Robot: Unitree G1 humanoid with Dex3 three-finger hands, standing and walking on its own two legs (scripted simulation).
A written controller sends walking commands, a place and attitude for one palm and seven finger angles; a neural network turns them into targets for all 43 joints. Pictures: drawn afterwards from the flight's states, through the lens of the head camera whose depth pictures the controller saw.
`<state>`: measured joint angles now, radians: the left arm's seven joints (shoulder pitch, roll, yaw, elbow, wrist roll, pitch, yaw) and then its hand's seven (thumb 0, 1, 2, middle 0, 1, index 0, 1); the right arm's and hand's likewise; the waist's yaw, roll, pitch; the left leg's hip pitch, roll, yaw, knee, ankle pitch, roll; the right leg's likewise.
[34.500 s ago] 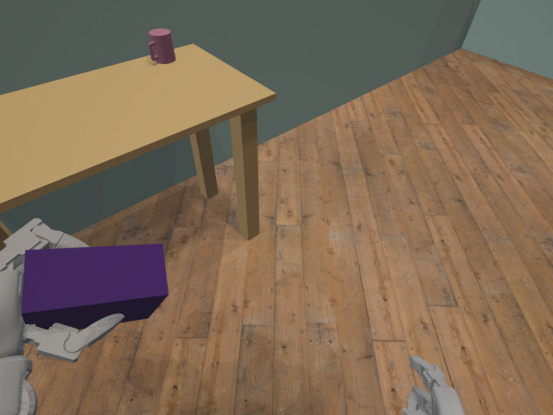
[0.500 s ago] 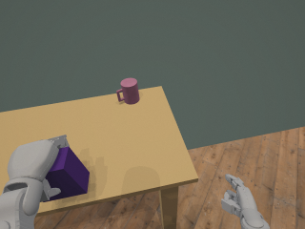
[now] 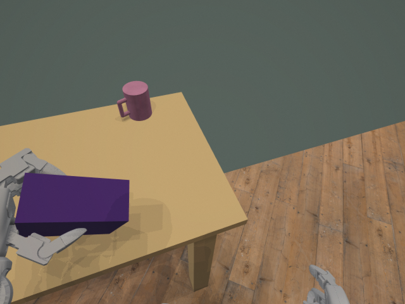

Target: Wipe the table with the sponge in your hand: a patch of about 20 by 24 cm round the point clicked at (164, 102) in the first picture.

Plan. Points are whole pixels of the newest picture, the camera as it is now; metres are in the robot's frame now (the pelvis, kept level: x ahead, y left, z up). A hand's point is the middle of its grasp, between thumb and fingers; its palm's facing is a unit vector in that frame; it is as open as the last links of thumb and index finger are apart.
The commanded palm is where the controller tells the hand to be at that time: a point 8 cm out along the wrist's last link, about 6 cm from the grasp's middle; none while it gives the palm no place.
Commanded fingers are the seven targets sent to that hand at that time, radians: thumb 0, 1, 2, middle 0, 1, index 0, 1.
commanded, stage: step back with the hand held close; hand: left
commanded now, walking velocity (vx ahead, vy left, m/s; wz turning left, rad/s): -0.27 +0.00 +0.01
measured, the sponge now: (90, 208) +0.23 +0.19 +0.15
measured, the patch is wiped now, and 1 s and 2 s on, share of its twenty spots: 0.95 0.95 0.95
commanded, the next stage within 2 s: stop stepping back and stand still in 1.26 s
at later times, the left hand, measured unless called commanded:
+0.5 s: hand (9, 246) +0.16 +0.25 +0.18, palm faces +0.41 -0.82 -0.40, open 10.0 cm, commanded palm +0.11 +0.28 +0.19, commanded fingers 0.00 0.10 1.30 -1.20 -1.60 -1.20 -1.60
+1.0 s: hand out of the picture +0.10 +0.23 +0.18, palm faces +0.41 -0.80 -0.44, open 10.0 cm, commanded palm +0.05 +0.27 +0.19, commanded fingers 0.00 0.10 1.30 -1.20 -1.60 -1.20 -1.60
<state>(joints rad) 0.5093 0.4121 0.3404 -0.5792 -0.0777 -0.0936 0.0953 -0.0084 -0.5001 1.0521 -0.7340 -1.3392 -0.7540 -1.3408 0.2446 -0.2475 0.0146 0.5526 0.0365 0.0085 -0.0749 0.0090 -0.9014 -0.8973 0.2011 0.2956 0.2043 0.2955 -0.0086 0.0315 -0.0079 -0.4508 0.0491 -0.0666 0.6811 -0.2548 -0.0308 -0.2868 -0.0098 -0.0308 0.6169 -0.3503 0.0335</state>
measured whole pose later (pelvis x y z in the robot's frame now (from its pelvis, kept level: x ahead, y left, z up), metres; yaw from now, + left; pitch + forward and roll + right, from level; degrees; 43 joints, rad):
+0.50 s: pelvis -0.05 +0.00 -0.01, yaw +1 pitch +2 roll -3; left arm 0.48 0.39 0.36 -0.57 -0.06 -0.13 0.13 -0.01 -0.50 1.05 -0.74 -1.34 -0.75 -1.34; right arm 0.17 -0.22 0.04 0.55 0.02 -0.10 -0.08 0.01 -0.90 -0.90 0.20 0.30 0.21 0.30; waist 0.03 0.04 -0.01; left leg -0.55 0.05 -0.08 0.70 -0.21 -0.02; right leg -0.39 -0.01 -0.04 0.67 -0.30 0.03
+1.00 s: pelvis -0.10 -0.02 -0.02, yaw +3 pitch +0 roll -3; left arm 0.50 0.43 0.41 -0.63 -0.05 -0.19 0.14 -0.01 -0.50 1.05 -0.74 -1.34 -0.75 -1.34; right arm 0.24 -0.21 0.02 0.58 0.01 -0.12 -0.05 0.01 -0.90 -0.90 0.20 0.30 0.20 0.30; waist -0.01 0.03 0.04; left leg -0.64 0.06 -0.10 0.79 -0.35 -0.01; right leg -0.48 0.02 -0.06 0.75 -0.26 0.00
